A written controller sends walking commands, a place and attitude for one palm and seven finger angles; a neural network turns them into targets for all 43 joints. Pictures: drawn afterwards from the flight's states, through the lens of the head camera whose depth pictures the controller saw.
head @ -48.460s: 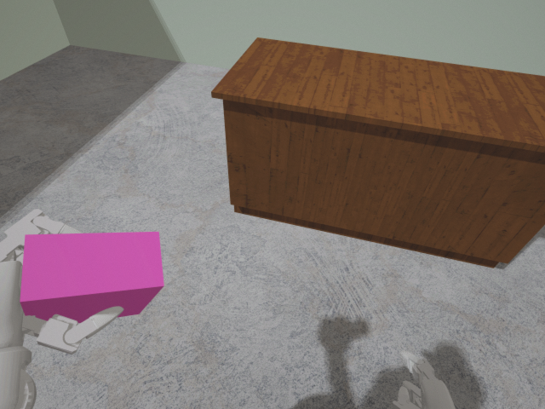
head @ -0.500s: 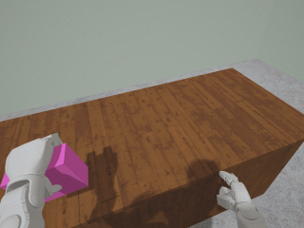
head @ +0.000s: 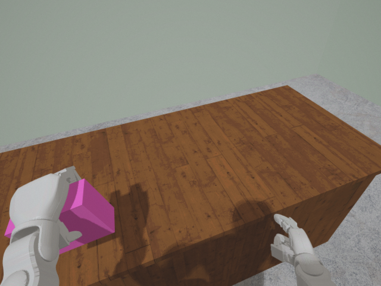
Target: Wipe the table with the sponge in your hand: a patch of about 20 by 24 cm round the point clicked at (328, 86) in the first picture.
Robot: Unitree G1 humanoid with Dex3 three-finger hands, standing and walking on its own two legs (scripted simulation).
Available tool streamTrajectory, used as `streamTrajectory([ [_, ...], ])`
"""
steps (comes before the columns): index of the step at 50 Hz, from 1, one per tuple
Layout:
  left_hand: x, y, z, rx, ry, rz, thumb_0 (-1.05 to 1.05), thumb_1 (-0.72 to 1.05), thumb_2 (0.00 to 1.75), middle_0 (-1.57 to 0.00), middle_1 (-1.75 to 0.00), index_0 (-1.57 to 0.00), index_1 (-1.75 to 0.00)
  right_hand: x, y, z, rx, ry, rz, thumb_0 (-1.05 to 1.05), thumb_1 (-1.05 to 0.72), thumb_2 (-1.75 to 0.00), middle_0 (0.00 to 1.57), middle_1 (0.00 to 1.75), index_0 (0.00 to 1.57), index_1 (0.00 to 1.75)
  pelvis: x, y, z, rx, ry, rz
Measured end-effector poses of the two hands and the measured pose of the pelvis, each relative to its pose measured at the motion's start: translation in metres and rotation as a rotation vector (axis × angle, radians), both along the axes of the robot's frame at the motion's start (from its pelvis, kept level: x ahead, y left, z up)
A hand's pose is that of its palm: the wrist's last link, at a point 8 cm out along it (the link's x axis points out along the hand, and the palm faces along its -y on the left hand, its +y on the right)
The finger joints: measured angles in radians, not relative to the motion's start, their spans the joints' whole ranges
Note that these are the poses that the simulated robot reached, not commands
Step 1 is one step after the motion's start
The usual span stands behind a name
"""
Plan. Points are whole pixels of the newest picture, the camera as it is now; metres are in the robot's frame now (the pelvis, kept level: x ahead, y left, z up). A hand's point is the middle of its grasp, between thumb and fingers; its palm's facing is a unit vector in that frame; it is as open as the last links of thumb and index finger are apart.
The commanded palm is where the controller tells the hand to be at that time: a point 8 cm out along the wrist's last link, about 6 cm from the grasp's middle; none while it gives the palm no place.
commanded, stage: bring the sponge back beside the body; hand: left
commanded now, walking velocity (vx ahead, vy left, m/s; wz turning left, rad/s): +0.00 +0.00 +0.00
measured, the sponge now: (72, 223) +0.19 +0.28 +0.06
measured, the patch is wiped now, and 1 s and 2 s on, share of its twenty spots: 1.00 1.00 1.00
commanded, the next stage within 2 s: step back with the hand held close in 0.14 s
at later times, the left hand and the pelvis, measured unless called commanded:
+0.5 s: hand (76, 199) +0.20 +0.24 +0.15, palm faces +0.33 -0.86 -0.38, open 10.1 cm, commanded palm +0.14 +0.29 +0.17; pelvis -0.01 +0.00 -0.01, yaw +2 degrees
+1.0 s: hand (24, 237) +0.12 +0.28 +0.16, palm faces +0.44 -0.79 -0.43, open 10.1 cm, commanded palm +0.06 +0.31 +0.17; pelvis -0.07 +0.02 -0.03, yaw +5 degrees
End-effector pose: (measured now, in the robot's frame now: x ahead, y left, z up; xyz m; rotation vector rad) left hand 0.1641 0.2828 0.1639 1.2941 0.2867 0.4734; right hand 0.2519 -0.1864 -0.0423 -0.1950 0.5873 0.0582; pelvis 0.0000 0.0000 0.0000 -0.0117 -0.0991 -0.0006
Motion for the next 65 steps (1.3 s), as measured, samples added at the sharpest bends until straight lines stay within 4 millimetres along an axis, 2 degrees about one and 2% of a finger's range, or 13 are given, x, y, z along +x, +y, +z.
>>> streamTrajectory([
  [14,0.0,0.005,0.0,0.002,0.004,0.006,-0.01,-0.53,1.08,-0.72,-1.32,-0.75,-1.35,0.002,0.006,-0.001,-0.002,0.007,0.007,0.01,-0.91,-0.9,0.21,0.3,0.2,0.3,0.001,0.004,0.0,-0.001,0.003,0.003],
  [16,0.005,0.009,-0.001,-0.348,-0.13,-0.075,-0.01,-0.53,1.08,-0.72,-1.32,-0.75,-1.35,-0.001,0.007,0.003,-0.009,-0.018,0.01,0.02,-0.91,-0.9,0.21,0.3,0.2,0.3,-0.001,0.004,-0.001,-0.007,0.019,0.02],
  [18,0.009,0.011,-0.004,-0.568,-0.245,-0.159,-0.01,-0.53,1.08,-0.72,-1.32,-0.75,-1.35,-0.009,0.007,0.007,-0.017,-0.034,0.011,0.01,-0.91,-0.9,0.21,0.3,0.2,0.3,-0.003,0.002,-0.002,-0.007,0.042,0.03],
  [20,0.009,0.01,-0.006,-0.688,-0.337,-0.217,-0.01,-0.53,1.08,-0.72,-1.32,-0.75,-1.35,-0.021,0.004,0.006,-0.037,-0.022,-0.004,0.01,-0.91,-0.9,0.21,0.3,0.21,0.3,-0.004,0.0,-0.003,-0.005,0.064,0.036],
  [23,0.002,0.004,-0.004,-0.772,-0.435,-0.289,-0.02,-0.53,1.08,-0.72,-1.33,-0.75,-1.35,-0.044,-0.009,-0.002,-0.084,0.034,-0.048,0.01,-0.91,-0.9,0.21,0.3,0.21,0.3,-0.007,0.0,-0.005,-0.006,0.092,0.04],
  [27,-0.013,0.001,0.007,-0.77,-0.498,-0.364,-0.02,-0.53,1.08,-0.72,-1.33,-0.75,-1.35,-0.078,-0.03,-0.019,-0.143,0.133,-0.12,0.01,-0.91,-0.9,0.21,0.3,0.21,0.3,-0.011,0.006,-0.009,-0.009,0.116,0.045],
  [31,-0.028,0.011,0.015,-0.704,-0.535,-0.378,-0.02,-0.53,1.08,-0.72,-1.33,-0.75,-1.35,-0.111,-0.044,-0.034,-0.173,0.204,-0.183,0.01,-0.91,-0.9,0.21,0.3,0.21,0.3,-0.017,0.01,-0.012,-0.01,0.123,0.046],
  [38,-0.044,0.028,0.005,-0.707,-0.592,-0.326,-0.02,-0.53,1.08,-0.72,-1.33,-0.75,-1.36,-0.145,-0.047,-0.041,-0.169,0.198,-0.224,0.02,-0.91,-0.9,0.21,0.3,0.21,0.3,-0.037,0.015,-0.017,-0.024,0.115,0.042],
  [44,-0.061,0.023,-0.005,-0.737,-0.617,-0.376,-0.02,-0.53,1.08,-0.72,-1.33,-0.75,-1.36,-0.156,-0.036,-0.031,-0.186,0.141,-0.197,0.01,-0.91,-0.9,0.21,0.3,0.21,0.3,-0.06,0.018,-0.021,-0.037,0.115,0.057],
  [49,-0.085,0.03,0.005,-0.627,-0.634,-0.413,-0.02,-0.53,1.08,-0.72,-1.33,-0.75,-1.35,-0.156,-0.027,-0.028,-0.187,0.084,-0.161,0.01,-0.91,-0.9,0.21,0.3,0.21,0.3,-0.072,0.02,-0.027,-0.04,0.105,0.074],
  [54,-0.11,0.04,0.014,-0.557,-0.696,-0.368,-0.02,-0.53,1.08,-0.72,-1.33,-0.75,-1.35,-0.153,-0.019,-0.034,-0.17,0.071,-0.106,0.01,-0.91,-0.9,0.21,0.3,0.21,0.3,-0.082,0.018,-0.03,-0.057,0.097,0.101],
  [62,-0.134,0.036,-0.009,-0.722,-0.724,-0.343,-0.02,-0.53,1.08,-0.72,-1.33,-0.75,-1.36,-0.16,-0.003,-0.031,-0.182,0.091,-0.06,0.01,-0.91,-0.9,0.21,0.3,0.21,0.3,-0.109,0.021,-0.03,-0.056,0.098,0.136],
  [65,-0.145,0.04,-0.01,-0.705,-0.702,-0.388,-0.02,-0.53,1.08,-0.72,-1.33,-0.75,-1.36,-0.168,0.004,-0.025,-0.196,0.063,-0.062,0.01,-0.91,-0.9,0.21,0.3,0.21,0.3,-0.122,0.027,-0.033,-0.055,0.093,0.131],
])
